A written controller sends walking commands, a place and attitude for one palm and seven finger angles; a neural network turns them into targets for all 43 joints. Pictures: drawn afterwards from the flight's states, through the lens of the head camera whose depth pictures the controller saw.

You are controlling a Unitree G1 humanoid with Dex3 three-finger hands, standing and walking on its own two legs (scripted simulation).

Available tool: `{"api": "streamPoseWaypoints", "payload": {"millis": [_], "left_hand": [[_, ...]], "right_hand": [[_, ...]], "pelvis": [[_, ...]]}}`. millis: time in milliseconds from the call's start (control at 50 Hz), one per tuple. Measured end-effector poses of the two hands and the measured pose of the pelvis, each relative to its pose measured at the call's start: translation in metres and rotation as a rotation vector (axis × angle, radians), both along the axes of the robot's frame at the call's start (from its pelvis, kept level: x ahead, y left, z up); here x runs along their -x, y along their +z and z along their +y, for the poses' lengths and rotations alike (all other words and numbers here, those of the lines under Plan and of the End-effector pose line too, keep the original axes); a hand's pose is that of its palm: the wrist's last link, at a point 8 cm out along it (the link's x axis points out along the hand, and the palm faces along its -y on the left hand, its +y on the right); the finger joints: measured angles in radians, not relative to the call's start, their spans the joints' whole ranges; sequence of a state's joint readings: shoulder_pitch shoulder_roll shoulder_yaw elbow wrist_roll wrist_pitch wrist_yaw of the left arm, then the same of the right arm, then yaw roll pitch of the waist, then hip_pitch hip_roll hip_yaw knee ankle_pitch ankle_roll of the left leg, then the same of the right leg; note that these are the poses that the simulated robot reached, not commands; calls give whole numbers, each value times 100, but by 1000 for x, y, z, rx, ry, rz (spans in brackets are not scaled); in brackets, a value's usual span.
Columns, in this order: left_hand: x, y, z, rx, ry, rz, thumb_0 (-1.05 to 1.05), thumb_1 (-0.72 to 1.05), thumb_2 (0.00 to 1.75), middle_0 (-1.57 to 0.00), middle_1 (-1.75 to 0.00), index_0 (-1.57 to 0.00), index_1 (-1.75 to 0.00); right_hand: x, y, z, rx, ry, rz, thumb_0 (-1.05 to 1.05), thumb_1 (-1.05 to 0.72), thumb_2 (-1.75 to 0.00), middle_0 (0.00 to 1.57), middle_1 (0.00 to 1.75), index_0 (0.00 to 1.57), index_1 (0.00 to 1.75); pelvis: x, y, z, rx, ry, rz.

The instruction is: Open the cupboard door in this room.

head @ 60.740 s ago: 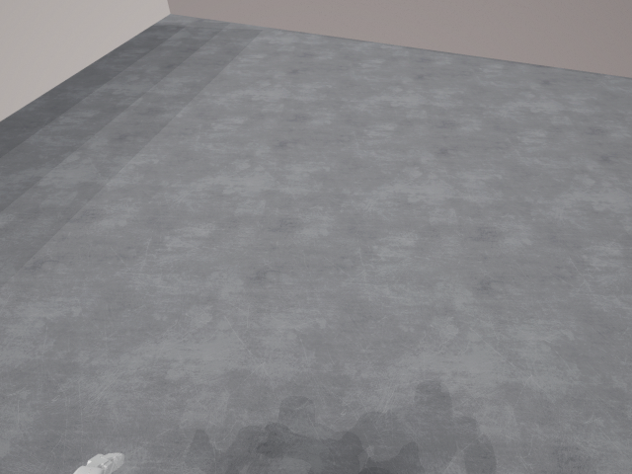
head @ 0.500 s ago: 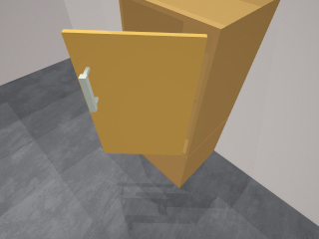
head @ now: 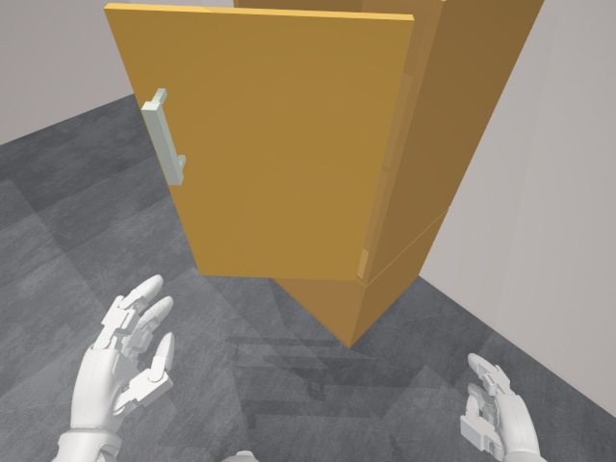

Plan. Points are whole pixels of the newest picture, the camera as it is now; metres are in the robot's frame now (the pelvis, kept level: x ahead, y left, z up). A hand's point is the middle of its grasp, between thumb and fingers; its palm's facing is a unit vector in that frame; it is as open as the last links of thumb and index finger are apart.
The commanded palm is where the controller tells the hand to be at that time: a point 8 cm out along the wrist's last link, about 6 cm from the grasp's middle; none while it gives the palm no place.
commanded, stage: raise the hand with hooked fingers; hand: left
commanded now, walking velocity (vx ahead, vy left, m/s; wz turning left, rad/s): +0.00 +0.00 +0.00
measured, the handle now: (168, 138) +0.53 +0.24 +0.13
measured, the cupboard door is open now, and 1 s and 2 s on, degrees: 43 43 43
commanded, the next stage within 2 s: move the hooked fingers beside the handle in 1.80 s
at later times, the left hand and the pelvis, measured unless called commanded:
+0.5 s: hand (117, 363) +0.22 +0.23 +0.06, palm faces +0.04 -1.00 -0.05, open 10.8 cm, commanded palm +0.18 +0.28 +0.06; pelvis -0.01 +0.01 +0.00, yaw +1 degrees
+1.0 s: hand (68, 304) +0.26 +0.27 +0.11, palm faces +0.07 -1.00 -0.05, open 13.6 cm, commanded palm +0.23 +0.32 +0.12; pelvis +0.00 +0.02 +0.02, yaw +1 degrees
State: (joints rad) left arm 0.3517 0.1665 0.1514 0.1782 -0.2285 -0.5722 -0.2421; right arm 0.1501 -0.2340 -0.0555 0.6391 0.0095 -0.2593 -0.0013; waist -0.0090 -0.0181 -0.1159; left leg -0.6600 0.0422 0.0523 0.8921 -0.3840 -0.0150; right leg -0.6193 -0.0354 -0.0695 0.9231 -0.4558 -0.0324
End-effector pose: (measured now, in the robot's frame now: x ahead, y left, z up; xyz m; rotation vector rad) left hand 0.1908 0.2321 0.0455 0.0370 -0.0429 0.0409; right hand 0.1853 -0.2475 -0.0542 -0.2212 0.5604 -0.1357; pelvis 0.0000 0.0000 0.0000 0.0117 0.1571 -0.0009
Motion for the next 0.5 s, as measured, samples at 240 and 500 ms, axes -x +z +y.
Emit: {"api": "streamPoseWaypoints", "payload": {"millis": [240, 500], "left_hand": [[47, -18, 32, -8, 92, 45, 1, 47, 72, -23, -58, -23, -58], [-4, 18, 48, -11, 4, 92, 1, 17, 59, -25, -78, -26, -78]], "right_hand": [[-24, -19, 19, 40, 78, -22, 1, -91, -90, 20, 30, 20, 30], [49, -30, 29, -40, -37, 139, 1, -90, -90, 21, 30, 21, 31]], "pelvis": [[7, -28, -4, 49, 44, 30], [6, -4, 7, 41, 19, 2]]}}
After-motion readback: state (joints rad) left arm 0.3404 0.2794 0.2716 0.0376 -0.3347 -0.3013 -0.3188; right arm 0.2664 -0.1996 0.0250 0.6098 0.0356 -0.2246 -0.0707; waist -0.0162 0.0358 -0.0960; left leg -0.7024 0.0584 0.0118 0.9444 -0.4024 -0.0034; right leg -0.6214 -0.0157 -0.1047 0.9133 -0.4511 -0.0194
